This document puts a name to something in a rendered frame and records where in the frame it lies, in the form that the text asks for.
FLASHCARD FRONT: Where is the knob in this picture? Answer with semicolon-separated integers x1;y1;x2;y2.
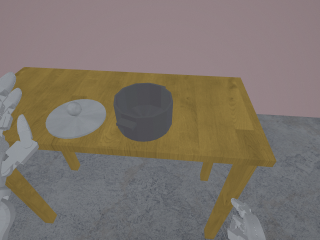
66;102;82;116

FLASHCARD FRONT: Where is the robot right hand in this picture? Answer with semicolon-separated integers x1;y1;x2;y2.
227;198;266;240

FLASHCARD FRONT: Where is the lid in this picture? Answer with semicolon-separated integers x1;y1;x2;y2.
45;99;106;139

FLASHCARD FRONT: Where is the robot left hand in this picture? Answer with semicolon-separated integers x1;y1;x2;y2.
0;72;39;187

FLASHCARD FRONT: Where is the pot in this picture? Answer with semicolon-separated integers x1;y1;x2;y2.
113;82;173;142

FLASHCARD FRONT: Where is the robot left forearm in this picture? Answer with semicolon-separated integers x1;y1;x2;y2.
0;186;16;240

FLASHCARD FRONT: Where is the table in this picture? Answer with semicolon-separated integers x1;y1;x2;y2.
2;67;276;239

